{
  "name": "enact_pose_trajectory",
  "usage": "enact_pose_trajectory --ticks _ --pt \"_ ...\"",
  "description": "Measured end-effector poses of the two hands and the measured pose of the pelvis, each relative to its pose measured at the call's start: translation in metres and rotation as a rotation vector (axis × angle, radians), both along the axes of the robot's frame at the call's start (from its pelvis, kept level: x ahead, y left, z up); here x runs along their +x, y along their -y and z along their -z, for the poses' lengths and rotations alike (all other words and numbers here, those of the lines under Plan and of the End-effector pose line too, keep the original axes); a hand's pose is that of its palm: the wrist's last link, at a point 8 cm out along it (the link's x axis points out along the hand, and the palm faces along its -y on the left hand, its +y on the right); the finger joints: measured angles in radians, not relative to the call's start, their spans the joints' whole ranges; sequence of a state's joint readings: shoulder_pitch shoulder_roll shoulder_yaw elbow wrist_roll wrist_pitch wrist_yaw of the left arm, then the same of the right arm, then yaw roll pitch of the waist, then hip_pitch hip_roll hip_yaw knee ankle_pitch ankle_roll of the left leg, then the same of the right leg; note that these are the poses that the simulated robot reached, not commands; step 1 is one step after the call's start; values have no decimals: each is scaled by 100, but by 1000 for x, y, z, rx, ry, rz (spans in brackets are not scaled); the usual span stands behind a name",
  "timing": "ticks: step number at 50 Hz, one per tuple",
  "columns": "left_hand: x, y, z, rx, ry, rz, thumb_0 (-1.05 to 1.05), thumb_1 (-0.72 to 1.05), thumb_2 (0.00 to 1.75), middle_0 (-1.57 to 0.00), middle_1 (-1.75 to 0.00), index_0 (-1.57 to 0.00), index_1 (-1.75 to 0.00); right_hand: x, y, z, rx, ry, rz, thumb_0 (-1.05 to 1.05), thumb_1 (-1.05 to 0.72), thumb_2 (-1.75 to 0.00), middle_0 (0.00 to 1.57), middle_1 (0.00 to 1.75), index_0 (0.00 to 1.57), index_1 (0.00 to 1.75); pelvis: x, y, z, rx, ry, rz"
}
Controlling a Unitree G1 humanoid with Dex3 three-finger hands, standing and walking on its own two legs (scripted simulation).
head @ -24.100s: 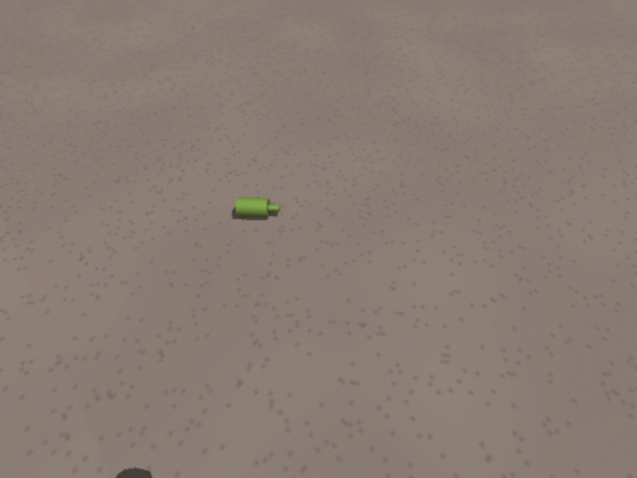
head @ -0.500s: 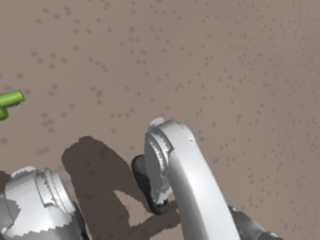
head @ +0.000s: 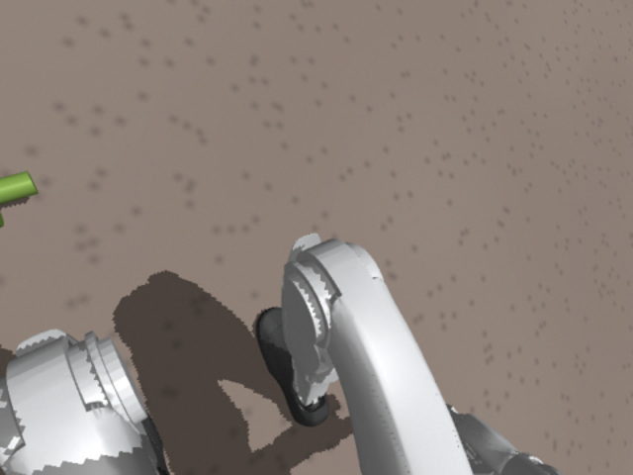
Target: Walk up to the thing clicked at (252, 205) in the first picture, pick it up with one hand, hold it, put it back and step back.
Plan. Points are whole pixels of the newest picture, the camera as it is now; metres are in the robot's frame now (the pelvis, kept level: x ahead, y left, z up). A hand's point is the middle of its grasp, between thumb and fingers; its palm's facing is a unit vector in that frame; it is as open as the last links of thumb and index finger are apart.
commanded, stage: open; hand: left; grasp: from above
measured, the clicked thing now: out of the picture +0.48 +0.28 -0.26
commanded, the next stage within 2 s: withdraw in 0.36 s
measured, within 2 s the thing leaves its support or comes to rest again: neither
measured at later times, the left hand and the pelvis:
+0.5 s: hand out of the picture +0.46 +0.30 -0.23, palm faces -0.45 -0.13 -0.88, open 13.5 cm; pelvis +0.00 +0.00 +0.00, yaw +0 degrees
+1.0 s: hand out of the picture +0.45 +0.33 -0.06, palm faces -0.41 -0.07 -0.91, open 14.0 cm; pelvis +0.00 -0.01 +0.06, yaw +6 degrees
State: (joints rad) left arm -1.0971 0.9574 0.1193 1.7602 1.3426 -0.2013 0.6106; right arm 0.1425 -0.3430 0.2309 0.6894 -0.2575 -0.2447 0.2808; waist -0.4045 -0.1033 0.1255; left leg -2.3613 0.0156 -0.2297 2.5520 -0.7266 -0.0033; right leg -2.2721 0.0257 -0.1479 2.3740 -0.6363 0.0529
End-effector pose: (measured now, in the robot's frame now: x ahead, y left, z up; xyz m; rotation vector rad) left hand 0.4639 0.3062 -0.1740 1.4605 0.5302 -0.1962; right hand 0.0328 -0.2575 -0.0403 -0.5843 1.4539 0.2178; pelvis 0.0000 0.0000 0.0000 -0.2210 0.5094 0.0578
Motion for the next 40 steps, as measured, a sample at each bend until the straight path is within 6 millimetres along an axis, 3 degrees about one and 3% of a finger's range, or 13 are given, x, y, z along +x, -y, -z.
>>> enact_pose_trajectory --ticks 29,35,40 --pt "-1 -1 -3 -13 -2 -5 0 -44 99 -14 -97 -13 -97 -2 4 -2 -9 -14 18 0 -90 -90 20 30 20 30 0 2 -4 5 -7 -2" --pt "8 -6 -26 17 100 -19 0 -47 98 -12 -98 -11 -98 1 5 0 12 -8 30 0 -91 -90 20 30 20 30 2 3 -6 11 -26 -5" --pt "13 -14 -70 63 164 -38 0 -49 99 -11 -99 -10 -99 14 5 7 52 23 93 0 -91 -90 20 30 20 30 7 3 -15 20 -78 -14"
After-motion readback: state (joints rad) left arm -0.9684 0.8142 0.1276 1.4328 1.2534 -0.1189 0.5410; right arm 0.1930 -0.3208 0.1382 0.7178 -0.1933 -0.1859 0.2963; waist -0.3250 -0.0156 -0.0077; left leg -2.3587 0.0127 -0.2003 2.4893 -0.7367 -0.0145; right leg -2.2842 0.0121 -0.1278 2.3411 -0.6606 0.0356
